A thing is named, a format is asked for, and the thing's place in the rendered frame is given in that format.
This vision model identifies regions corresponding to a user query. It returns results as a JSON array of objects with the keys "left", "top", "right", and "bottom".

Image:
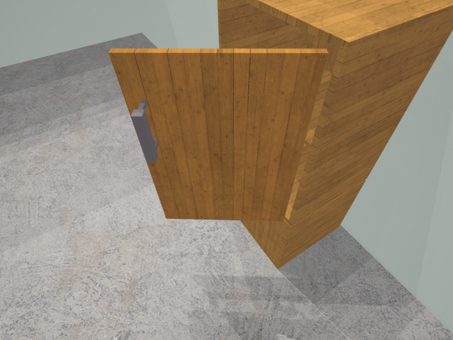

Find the cupboard door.
[{"left": 108, "top": 48, "right": 328, "bottom": 222}]

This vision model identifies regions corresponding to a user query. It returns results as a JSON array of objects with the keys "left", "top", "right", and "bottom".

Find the handle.
[{"left": 131, "top": 99, "right": 159, "bottom": 163}]

